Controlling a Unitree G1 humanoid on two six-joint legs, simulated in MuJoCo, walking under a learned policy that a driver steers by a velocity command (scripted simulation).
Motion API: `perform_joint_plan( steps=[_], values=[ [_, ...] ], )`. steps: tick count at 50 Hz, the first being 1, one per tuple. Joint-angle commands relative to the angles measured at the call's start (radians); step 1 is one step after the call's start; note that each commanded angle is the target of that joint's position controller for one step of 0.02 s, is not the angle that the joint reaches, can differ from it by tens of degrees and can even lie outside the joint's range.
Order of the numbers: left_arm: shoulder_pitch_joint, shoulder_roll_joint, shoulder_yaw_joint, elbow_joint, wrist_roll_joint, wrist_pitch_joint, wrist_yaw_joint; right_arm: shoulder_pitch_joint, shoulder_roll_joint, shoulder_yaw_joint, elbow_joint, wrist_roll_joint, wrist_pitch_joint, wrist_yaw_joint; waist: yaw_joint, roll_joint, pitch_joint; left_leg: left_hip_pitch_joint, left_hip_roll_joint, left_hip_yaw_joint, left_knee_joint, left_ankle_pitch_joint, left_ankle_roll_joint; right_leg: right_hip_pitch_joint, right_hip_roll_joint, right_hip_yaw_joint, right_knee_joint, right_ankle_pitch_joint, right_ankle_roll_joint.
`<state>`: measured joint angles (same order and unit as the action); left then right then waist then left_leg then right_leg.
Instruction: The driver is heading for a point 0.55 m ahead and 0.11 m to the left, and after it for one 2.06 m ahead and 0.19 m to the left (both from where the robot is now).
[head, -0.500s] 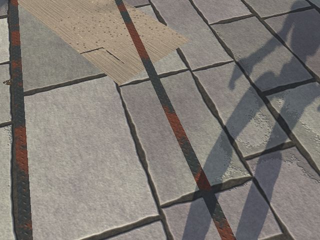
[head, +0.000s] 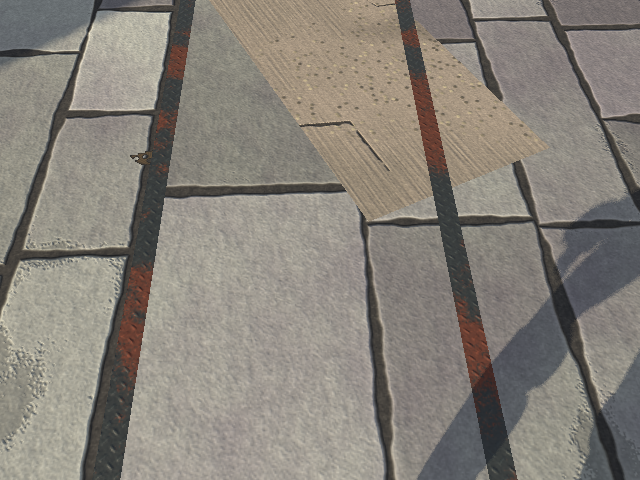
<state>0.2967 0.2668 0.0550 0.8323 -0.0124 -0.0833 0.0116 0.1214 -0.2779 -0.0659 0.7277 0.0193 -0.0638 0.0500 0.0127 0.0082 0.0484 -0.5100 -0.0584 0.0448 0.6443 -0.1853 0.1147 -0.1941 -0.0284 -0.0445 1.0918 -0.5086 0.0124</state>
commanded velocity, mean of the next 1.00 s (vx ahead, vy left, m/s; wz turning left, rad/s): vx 0.50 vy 0.00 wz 0.47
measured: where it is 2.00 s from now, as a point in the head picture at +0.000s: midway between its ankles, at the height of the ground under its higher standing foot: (233, 234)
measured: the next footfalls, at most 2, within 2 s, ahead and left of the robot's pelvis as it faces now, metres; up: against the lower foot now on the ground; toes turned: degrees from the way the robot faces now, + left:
right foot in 0.42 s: +0.44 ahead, -0.09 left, +0.00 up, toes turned +19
left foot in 0.94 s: +0.57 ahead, +0.28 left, +0.00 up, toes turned +31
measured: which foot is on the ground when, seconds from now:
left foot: down 0.00-0.42, up 0.44-0.92, down 0.94-1.00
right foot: up 0.00-0.40, down 0.42-0.94, up 0.96-1.00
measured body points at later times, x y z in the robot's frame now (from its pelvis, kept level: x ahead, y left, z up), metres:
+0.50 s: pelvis +0.29 -0.02 +0.01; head +0.32 -0.02 +0.46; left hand +0.42 +0.28 -0.06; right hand +0.44 -0.27 -0.11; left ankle +0.13 +0.06 -0.64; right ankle +0.40 -0.10 -0.72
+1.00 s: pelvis +0.51 +0.12 +0.01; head +0.55 +0.15 +0.45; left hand +0.38 +0.37 -0.13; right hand +0.82 +0.03 -0.06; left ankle +0.54 +0.25 -0.72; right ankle +0.43 -0.09 -0.65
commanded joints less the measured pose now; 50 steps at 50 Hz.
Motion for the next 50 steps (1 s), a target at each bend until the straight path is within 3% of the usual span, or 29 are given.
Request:
perform_joint_plan(
  steps=[1,2,3,5,8,12,15,18,20,21,22,23,24,25,26,27,28,30,33,37,40,42,44,45,46,47,48,49,50],
  values=[
    [-0.099,0.126,0.013,-0.153,-0.019,-0.081,-0.011,0.212,-0.152,-0.047,-0.025,0.002,-0.013,-0.015,-0.092,0.003,-0.207,0.667,0.312,-0.589,-0.338,0.036,0.223,-0.605,-0.033,0.15,0.233,0.115,-0.042],
    [-0.108,0.132,0.021,-0.148,0.008,-0.077,-0.002,0.145,-0.119,-0.037,-0.044,0.001,-0.011,-0.016,-0.051,-0.025,-0.147,0.523,0.272,-0.497,-0.352,0.144,0.2,-0.541,-0.061,0.139,0.152,0.154,-0.033],
    [-0.084,0.138,0.028,-0.15,0.017,-0.064,-0.002,0.114,-0.101,-0.029,-0.063,-0.012,-0.011,-0.02,-0.015,-0.003,-0.133,0.434,0.248,-0.452,-0.376,0.213,0.197,-0.471,-0.082,0.146,0.114,0.182,-0.026],
    [-0.059,0.118,0.028,-0.155,0.026,-0.039,0.0,0.103,-0.111,-0.032,-0.074,-0.01,-0.013,-0.027,0.011,0.012,-0.113,0.344,0.221,-0.399,-0.407,0.299,0.203,-0.431,-0.087,0.127,0.037,0.205,0.003],
    [-0.136,0.086,0.017,-0.187,0.034,-0.022,0.005,0.141,-0.148,-0.042,-0.065,-0.004,-0.014,-0.046,-0.004,0.022,-0.075,0.263,0.179,-0.317,-0.418,0.365,0.182,-0.439,-0.066,0.095,-0.137,0.332,0.046],
    [-0.285,0.055,0.002,-0.22,0.023,-0.03,-0.007,0.199,-0.152,-0.043,-0.049,0.006,0.003,-0.061,-0.068,0.072,-0.069,0.248,0.12,-0.284,-0.378,0.25,0.114,-0.36,0.003,0.081,-0.447,0.57,0.051],
    [-0.353,0.079,0.008,-0.244,0.009,-0.042,-0.022,0.243,-0.155,-0.043,-0.036,0.011,0.013,-0.064,-0.094,0.089,-0.065,0.306,0.152,-0.365,-0.333,0.176,0.102,-0.333,0.031,0.098,-0.549,0.578,0.041],
    [-0.331,0.119,0.026,-0.246,0.005,-0.058,-0.033,0.238,-0.153,-0.045,-0.038,0.009,0.021,-0.071,-0.066,0.115,-0.068,0.393,0.19,-0.465,-0.251,0.158,0.083,-0.288,0.039,0.123,-0.613,0.474,0.004],
    [-0.189,0.151,0.048,-0.215,0.01,-0.069,-0.026,0.198,-0.129,-0.037,-0.056,0.005,0.023,-0.069,0.016,0.127,-0.125,0.374,0.145,-0.459,-0.128,0.249,0.044,-0.082,0.033,0.104,-0.675,0.47,-0.047],
    [-0.049,0.197,0.063,-0.202,0.028,-0.072,-0.017,0.179,-0.078,-0.018,-0.079,-0.006,0.018,-0.063,0.084,0.067,-0.25,0.272,0.093,-0.395,0.101,0.193,0.008,0.168,-0.099,0.214,-0.644,0.452,-0.111],
    [0.083,0.281,0.086,-0.174,0.046,-0.061,-0.013,0.311,-0.015,0.003,-0.099,0.011,0.009,-0.064,0.059,-0.207,-0.407,-0.077,-0.054,-0.252,0.447,-0.173,-0.069,0.556,-0.336,0.613,-0.671,0.306,-0.275],
    [0.095,0.219,0.074,-0.165,0.019,-0.053,-0.02,0.337,-0.079,0.0,-0.096,0.02,0.005,-0.064,0.056,-0.305,-0.401,-0.252,-0.006,-0.242,0.622,-0.401,-0.084,0.573,-0.415,0.852,-0.756,0.085,-0.307],
    [0.044,0.143,0.053,-0.18,0.011,-0.045,-0.015,0.257,-0.157,-0.022,-0.091,0.021,0.011,-0.062,0.077,-0.176,-0.249,-0.306,0.045,-0.243,0.69,-0.315,-0.093,0.444,-0.374,0.717,-0.78,0.019,-0.259],
    [-0.005,0.119,0.043,-0.187,0.016,-0.034,-0.012,0.186,-0.16,-0.025,-0.106,0.009,0.017,-0.062,0.068,-0.097,-0.158,-0.289,0.082,-0.2,0.687,-0.236,-0.099,0.313,-0.328,0.569,-0.791,0.104,-0.22],
    [-0.042,0.101,0.035,-0.178,0.019,-0.028,-0.013,0.144,-0.145,-0.026,-0.122,-0.002,0.019,-0.058,0.048,-0.071,-0.083,-0.269,0.108,-0.19,0.64,-0.185,-0.102,0.194,-0.282,0.466,-0.821,0.209,-0.206],
    [-0.063,0.085,0.027,-0.173,0.024,-0.029,-0.012,0.14,-0.13,-0.03,-0.126,-0.001,0.023,-0.053,0.023,-0.092,-0.055,-0.229,0.137,-0.185,0.603,-0.152,-0.1,0.122,-0.247,0.382,-0.849,0.278,-0.191],
    [-0.074,0.084,0.027,-0.167,0.025,-0.032,-0.014,0.156,-0.108,-0.027,-0.126,0.007,0.029,-0.048,0.008,-0.115,-0.043,-0.193,0.15,-0.171,0.58,-0.135,-0.101,0.072,-0.225,0.321,-0.876,0.315,-0.186],
    [-0.073,0.099,0.034,-0.146,0.018,-0.04,-0.017,0.15,-0.074,-0.02,-0.132,0.008,0.04,-0.046,-0.001,-0.116,-0.033,-0.191,0.162,-0.15,0.539,-0.106,-0.11,0.041,-0.22,0.233,-0.913,0.4,-0.202],
    [-0.059,0.138,0.047,-0.113,0.021,-0.043,-0.015,0.099,-0.062,-0.015,-0.149,0.001,0.043,-0.045,0.004,-0.083,-0.032,-0.238,0.174,-0.151,0.43,-0.007,-0.127,0.078,-0.237,0.142,-0.931,0.521,-0.217],
    [-0.048,0.163,0.05,-0.084,0.015,-0.029,-0.008,-0.007,-0.045,-0.005,-0.165,0.003,0.029,-0.023,0.042,-0.071,-0.015,-0.204,0.164,-0.098,0.2,0.188,-0.116,0.121,-0.21,0.002,-0.925,0.58,-0.18],
    [0.027,0.179,0.05,-0.042,-0.001,-0.017,-0.012,-0.105,-0.014,0.009,-0.196,0.003,0.02,-0.007,0.08,-0.054,0.015,-0.146,0.138,-0.058,0.062,0.184,-0.094,0.144,-0.224,-0.022,-0.926,0.569,-0.179],
    [0.054,0.198,0.052,-0.015,-0.019,-0.004,-0.019,-0.141,-0.025,0.007,-0.219,0.005,0.014,-0.001,0.07,-0.064,0.04,-0.137,0.121,-0.038,-0.004,0.096,-0.07,0.196,-0.253,0.002,-0.91,0.616,-0.187],
    [0.049,0.224,0.054,0.001,-0.032,0.009,-0.02,-0.115,-0.059,-0.006,-0.22,-0.003,0.006,0.001,0.027,-0.091,0.022,-0.054,0.088,-0.005,-0.07,0.008,-0.038,0.242,-0.266,0.016,-0.831,0.826,-0.179],
    [0.037,0.234,0.053,0.009,-0.035,0.015,-0.018,-0.026,-0.089,-0.022,-0.196,-0.009,0.002,-0.002,-0.036,-0.102,-0.035,0.09,0.055,0.019,-0.12,0.025,-0.018,0.236,-0.247,-0.002,-0.723,0.985,-0.161],
    [0.037,0.218,0.043,0.017,-0.033,0.016,-0.015,0.137,-0.139,-0.049,-0.144,-0.012,0.001,-0.011,-0.121,-0.091,-0.134,0.341,0.031,0.034,-0.154,0.102,0.008,0.16,-0.202,-0.038,-0.541,1.045,-0.132],
    [0.037,0.162,0.018,-0.005,-0.007,0.009,-0.015,0.318,-0.221,-0.076,-0.109,-0.024,0.007,-0.03,-0.192,-0.008,-0.283,0.68,0.21,-0.161,-0.1,0.175,0.065,-0.079,-0.148,-0.051,-0.236,0.744,-0.086],
    [0.156,0.03,-0.023,-0.03,0.003,-0.01,-0.027,0.328,-0.306,-0.081,-0.11,-0.035,0.006,-0.037,-0.101,0.253,-0.443,0.957,0.491,-0.646,-0.193,0.065,0.224,-0.437,0.027,0.021,0.115,-0.058,-0.026],
    [0.078,0.149,0.007,-0.01,-0.03,-0.024,-0.029,0.342,-0.207,-0.06,-0.114,-0.035,0.002,-0.036,-0.166,0.139,-0.46,0.897,0.486,-0.702,-0.277,0.002,0.208,-0.506,0.011,0.176,0.226,-0.083,-0.029],
    [-0.004,0.178,0.021,-0.048,-0.05,-0.026,-0.029,0.288,-0.17,-0.045,-0.099,-0.029,-0.004,-0.035,-0.145,0.131,-0.285,0.775,0.448,-0.523,-0.295,0.05,0.161,-0.579,-0.031,0.154,0.236,-0.007,-0.035]
  ],
)
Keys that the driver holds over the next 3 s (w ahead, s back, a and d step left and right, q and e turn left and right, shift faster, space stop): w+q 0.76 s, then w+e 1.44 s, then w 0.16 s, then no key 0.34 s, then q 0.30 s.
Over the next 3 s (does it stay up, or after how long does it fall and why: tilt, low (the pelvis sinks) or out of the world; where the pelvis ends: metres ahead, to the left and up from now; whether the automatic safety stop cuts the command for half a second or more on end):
stays up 1.41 0.17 0.02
